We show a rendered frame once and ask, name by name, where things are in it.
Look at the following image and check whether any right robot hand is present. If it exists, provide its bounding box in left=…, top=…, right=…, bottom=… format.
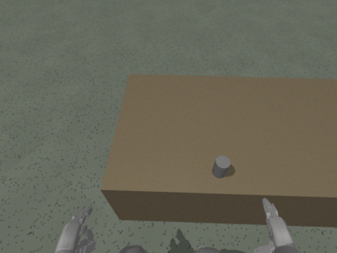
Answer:
left=253, top=198, right=295, bottom=253

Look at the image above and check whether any can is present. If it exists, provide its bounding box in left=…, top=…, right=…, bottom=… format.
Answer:
left=212, top=155, right=231, bottom=178

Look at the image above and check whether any left robot hand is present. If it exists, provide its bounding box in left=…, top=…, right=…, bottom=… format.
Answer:
left=55, top=207, right=96, bottom=253

